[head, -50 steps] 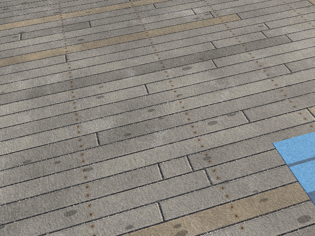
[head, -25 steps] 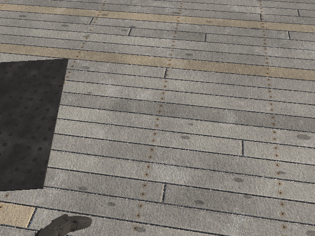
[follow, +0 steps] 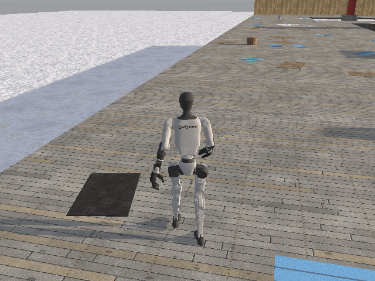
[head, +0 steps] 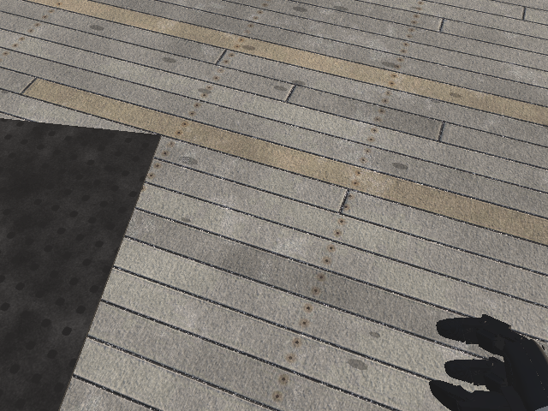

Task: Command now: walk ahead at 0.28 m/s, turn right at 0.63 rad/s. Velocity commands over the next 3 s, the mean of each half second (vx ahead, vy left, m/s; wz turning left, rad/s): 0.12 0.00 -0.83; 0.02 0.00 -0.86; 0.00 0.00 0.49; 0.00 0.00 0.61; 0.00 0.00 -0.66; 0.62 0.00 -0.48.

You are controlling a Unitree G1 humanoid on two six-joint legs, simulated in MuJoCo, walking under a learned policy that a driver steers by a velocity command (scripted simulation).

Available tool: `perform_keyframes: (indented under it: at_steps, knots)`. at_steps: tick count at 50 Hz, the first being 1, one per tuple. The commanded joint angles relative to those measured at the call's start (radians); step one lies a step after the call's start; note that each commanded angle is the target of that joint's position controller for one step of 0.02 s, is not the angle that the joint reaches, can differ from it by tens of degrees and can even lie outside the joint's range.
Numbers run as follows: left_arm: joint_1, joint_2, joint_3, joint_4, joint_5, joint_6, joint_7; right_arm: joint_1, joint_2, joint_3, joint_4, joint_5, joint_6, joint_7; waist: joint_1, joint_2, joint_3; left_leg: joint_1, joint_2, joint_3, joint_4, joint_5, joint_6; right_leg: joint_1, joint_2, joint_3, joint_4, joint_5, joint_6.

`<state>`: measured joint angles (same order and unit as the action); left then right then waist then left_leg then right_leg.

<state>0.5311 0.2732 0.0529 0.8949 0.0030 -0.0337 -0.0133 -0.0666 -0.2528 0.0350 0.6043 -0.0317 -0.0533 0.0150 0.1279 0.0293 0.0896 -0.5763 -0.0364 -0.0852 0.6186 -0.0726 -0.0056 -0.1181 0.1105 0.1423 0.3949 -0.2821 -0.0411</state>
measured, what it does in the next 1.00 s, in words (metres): walks ahead, turning right: left foot, then right foot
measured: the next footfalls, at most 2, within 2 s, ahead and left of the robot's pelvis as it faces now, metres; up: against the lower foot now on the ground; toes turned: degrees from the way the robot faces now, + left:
left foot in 0.06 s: +0.23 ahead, +0.09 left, +0.00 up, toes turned -8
right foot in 0.48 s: +0.11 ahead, -0.12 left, +0.00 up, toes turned -29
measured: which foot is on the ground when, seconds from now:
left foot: up 0.00-0.04, down 0.06-0.46, up 0.48-0.88, down 0.90-1.00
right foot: down 0.00-0.06, up 0.08-0.46, down 0.48-0.90, up 0.92-1.00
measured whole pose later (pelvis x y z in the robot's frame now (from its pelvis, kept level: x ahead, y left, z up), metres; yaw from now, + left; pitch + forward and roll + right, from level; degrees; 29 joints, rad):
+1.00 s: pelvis +0.12 +0.00 +0.00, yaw -52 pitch +1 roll -1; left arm 0.19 0.35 0.09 0.67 0.02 0.06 -0.01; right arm 0.18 -0.28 -0.03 0.67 -0.02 0.02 -0.03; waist 0.00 -0.05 0.06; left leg -0.28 -0.04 -0.06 0.49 -0.22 0.03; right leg -0.42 0.20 0.24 0.86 -0.44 0.00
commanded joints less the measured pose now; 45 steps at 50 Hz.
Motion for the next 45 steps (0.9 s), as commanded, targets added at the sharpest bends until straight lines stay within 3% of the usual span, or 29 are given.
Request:
perform_keyframes:
  at_steps: [1, 2, 3, 4, 5, 6, 7, 8, 9, 12, 16, 19, 21, 22, 23, 24, 25, 26, 27, 28, 30, 33, 36, 40, 42, 44, 45]
  knots:
    - [-0.153, 0.186, 0.055, -0.128, -0.013, -0.004, 0.013, 0.191, -0.13, -0.043, 0.007, -0.001, -0.004, -0.027, -0.172, -0.109, -0.149, 0.428, -0.026, 0.018, -0.124, 0.15, 0.014, -0.175, -0.123, 0.194, 0.102, 0.617, -0.021]
    - [-0.143, 0.173, 0.055, -0.136, -0.019, -0.004, 0.011, 0.232, -0.154, -0.05, 0.017, -0.01, -0.017, -0.038, -0.184, -0.069, -0.168, 0.508, 0.022, -0.006, -0.178, 0.215, 0.03, -0.194, -0.076, 0.18, 0.222, 0.543, 0.001]
    - [-0.11, 0.125, 0.046, -0.166, -0.033, -0.007, 0.01, 0.315, -0.213, -0.063, 0.015, -0.024, -0.025, -0.05, -0.194, 0.061, -0.265, 0.677, 0.244, -0.17, -0.145, 0.513, 0.076, -0.282, -0.029, 0.115, 0.459, 0.195, 0.029]
    - [0.067, 0.068, 0.036, -0.161, -0.043, 0.008, 0.03, 0.356, -0.212, -0.062, -0.005, -0.019, -0.011, -0.046, -0.128, 0.173, -0.405, 0.785, 0.538, -0.353, -0.058, 0.966, 0.178, -0.351, 0.041, 0.004, 0.713, -0.472, 0.022]
    - [0.146, 0.116, 0.041, -0.149, -0.014, 0.033, 0.045, 0.35, -0.184, -0.071, -0.008, 0.019, 0.008, -0.038, -0.115, 0.143, -0.473, 0.771, 0.583, -0.415, -0.054, 0.915, 0.262, -0.387, -0.007, -0.062, 0.853, -0.478, 0.027]
    - [0.082, 0.132, 0.045, -0.144, 0.01, 0.055, 0.046, 0.263, -0.143, -0.073, -0.03, 0.027, 0.014, -0.046, -0.117, 0.122, -0.409, 0.671, 0.53, -0.42, -0.155, 0.524, 0.295, -0.454, -0.048, -0.094, 0.924, -0.357, 0.04]
    - [-0.037, 0.149, 0.053, -0.158, 0.026, 0.069, 0.034, 0.206, -0.071, -0.052, -0.039, 0.023, 0.02, -0.054, -0.121, 0.071, -0.278, 0.547, 0.422, -0.295, -0.231, 0.327, 0.256, -0.466, -0.08, -0.103, 0.892, -0.264, 0.057]
    - [-0.097, 0.149, 0.059, -0.179, 0.023, 0.081, 0.018, 0.181, -0.062, -0.047, -0.031, 0.013, 0.024, -0.06, -0.109, 0.098, -0.205, 0.466, 0.363, -0.189, -0.268, 0.314, 0.226, -0.45, -0.093, -0.104, 0.874, -0.223, 0.076]
    - [-0.106, 0.133, 0.057, -0.186, 0.02, 0.094, 0.006, 0.183, -0.08, -0.053, -0.019, 0.009, 0.025, -0.066, -0.097, 0.118, -0.168, 0.403, 0.34, -0.11, -0.285, 0.368, 0.221, -0.42, -0.104, -0.11, 0.871, -0.199, 0.089]
    - [-0.143, 0.088, 0.048, -0.217, 0.007, 0.112, -0.008, 0.209, -0.088, -0.067, 0.003, 0.004, 0.017, -0.065, -0.082, 0.106, -0.18, 0.373, 0.324, 0.009, -0.286, 0.414, 0.22, -0.386, -0.111, -0.129, 0.809, -0.147, 0.094]
    - [-0.262, 0.068, 0.033, -0.282, 0.006, 0.129, -0.035, 0.21, -0.111, -0.085, 0.006, -0.007, 0.021, -0.054, -0.096, 0.133, -0.175, 0.332, 0.342, 0.109, -0.306, 0.195, 0.198, -0.323, -0.155, -0.158, 0.587, -0.067, 0.073]
    - [-0.33, 0.089, 0.032, -0.319, -0.002, 0.134, -0.051, 0.226, -0.156, -0.107, 0.004, -0.011, 0.028, -0.04, -0.116, 0.151, -0.168, 0.294, 0.361, 0.167, -0.286, 0.038, 0.161, -0.213, -0.142, -0.214, 0.428, -0.074, 0.05]
    - [-0.362, 0.107, 0.037, -0.341, -0.004, 0.131, -0.056, 0.257, -0.185, -0.121, 0.008, -0.004, 0.037, -0.029, -0.128, 0.138, -0.162, 0.306, 0.385, 0.189, -0.234, -0.026, 0.131, -0.166, -0.128, -0.241, 0.327, -0.092, 0.033]
    - [-0.345, 0.11, 0.041, -0.34, -0.002, 0.126, -0.056, 0.259, -0.194, -0.127, 0.008, 0.003, 0.044, -0.024, -0.11, 0.11, -0.162, 0.284, 0.378, 0.22, -0.173, -0.08, 0.095, -0.105, -0.112, -0.252, 0.234, -0.059, 0.019]
    - [-0.292, 0.132, 0.049, -0.318, 0.005, 0.116, -0.049, 0.297, -0.187, -0.131, 0.019, 0.004, 0.054, -0.019, -0.094, 0.03, -0.168, 0.227, 0.344, 0.257, -0.062, -0.175, 0.04, -0.012, -0.098, -0.211, 0.138, -0.02, 0.001]
    - [-0.241, 0.214, 0.066, -0.307, 0.016, 0.101, -0.028, 0.347, -0.151, -0.127, 0.022, 0.004, 0.069, -0.009, -0.081, -0.237, -0.118, 0.065, 0.245, 0.343, 0.203, -0.416, -0.039, 0.047, -0.266, 0.073, -0.073, 0.049, -0.047]
    - [-0.256, 0.371, 0.103, -0.356, 0.02, 0.095, -0.015, 0.281, -0.11, -0.109, -0.069, -0.002, 0.089, -0.024, -0.078, -0.397, -0.077, -0.175, 0.076, 0.235, 0.387, -0.619, -0.103, -0.006, -0.501, 0.484, -0.123, 0.275, -0.202]
    - [-0.206, 0.33, 0.107, -0.339, 0.02, 0.099, -0.005, 0.206, -0.155, -0.114, -0.075, -0.008, 0.101, -0.035, -0.027, -0.236, -0.105, -0.158, 0.098, 0.091, 0.496, -0.572, -0.091, -0.004, -0.471, 0.399, -0.097, 0.315, -0.255]
    - [-0.262, 0.29, 0.089, -0.337, 0.021, 0.101, 0.004, 0.227, -0.139, -0.112, -0.064, 0.009, 0.101, -0.036, -0.078, -0.223, -0.084, -0.142, 0.102, 0.057, 0.498, -0.471, -0.08, -0.045, -0.401, 0.308, -0.078, 0.291, -0.234]
    - [-0.343, 0.256, 0.08, -0.348, 0.019, 0.105, 0.009, 0.253, -0.142, -0.113, -0.04, 0.015, 0.09, -0.037, -0.119, -0.193, -0.067, -0.109, 0.111, 0.045, 0.465, -0.36, -0.072, -0.079, -0.323, 0.227, -0.077, 0.239, -0.19]
    - [-0.413, 0.212, 0.067, -0.369, 0.01, 0.104, 0.013, 0.294, -0.163, -0.121, -0.003, -0.009, 0.08, -0.034, -0.139, -0.193, -0.123, -0.044, 0.084, 0.063, 0.483, -0.281, -0.065, -0.08, -0.25, 0.168, -0.038, 0.362, -0.167]
    - [-0.353, 0.217, 0.072, -0.347, 0.006, 0.098, 0.002, 0.274, -0.137, -0.112, -0.004, 0.002, 0.085, -0.026, -0.118, -0.12, -0.161, -0.027, 0.057, 0.048, 0.409, -0.29, -0.06, -0.044, -0.24, 0.215, -0.014, 0.38, -0.172]
    - [-0.313, 0.231, 0.081, -0.337, 0.012, 0.099, -0.001, 0.228, -0.124, -0.101, -0.019, 0.008, 0.088, -0.028, -0.087, -0.141, -0.153, -0.028, 0.028, 0.022, 0.292, -0.303, -0.05, -0.02, -0.242, 0.314, -0.013, 0.269, -0.189]
    - [-0.319, 0.243, 0.088, -0.331, 0.019, 0.099, -0.01, 0.212, -0.131, -0.096, -0.022, 0.017, 0.077, -0.032, -0.087, -0.159, -0.155, 0.086, -0.023, -0.001, 0.15, -0.316, -0.022, -0.063, -0.222, 0.412, 0.002, 0.287, -0.179]
    - [-0.341, 0.244, 0.091, -0.329, 0.017, 0.097, -0.016, 0.235, -0.137, -0.096, -0.015, 0.025, 0.071, -0.038, -0.103, -0.173, -0.159, 0.185, -0.047, -0.005, 0.059, -0.318, -0.007, -0.098, -0.201, 0.452, 0.011, 0.323, -0.154]
    - [-0.388, 0.23, 0.087, -0.331, 0.006, 0.093, -0.017, 0.295, -0.142, -0.098, 0.001, 0.026, 0.064, -0.051, -0.154, -0.172, -0.151, 0.358, -0.049, -0.006, -0.145, -0.239, 0.004, -0.187, -0.15, 0.464, 0.03, 0.242, -0.091]
    - [-0.393, 0.193, 0.074, -0.331, -0.003, 0.087, -0.011, 0.343, -0.169, -0.106, 0.018, 0.019, 0.057, -0.063, -0.175, -0.12, -0.167, 0.463, 0.04, -0.047, -0.286, -0.191, 0.023, -0.241, -0.104, 0.392, 0.094, 0.132, -0.038]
